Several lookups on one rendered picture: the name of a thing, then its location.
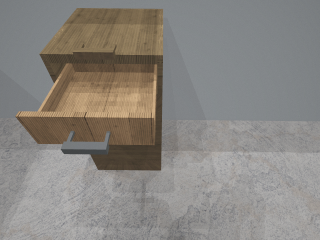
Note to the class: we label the cabinet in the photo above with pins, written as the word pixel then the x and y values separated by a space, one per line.
pixel 136 34

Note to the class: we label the handle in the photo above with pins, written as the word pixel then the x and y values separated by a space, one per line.
pixel 85 147
pixel 94 53

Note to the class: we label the drawer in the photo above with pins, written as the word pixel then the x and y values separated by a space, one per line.
pixel 91 99

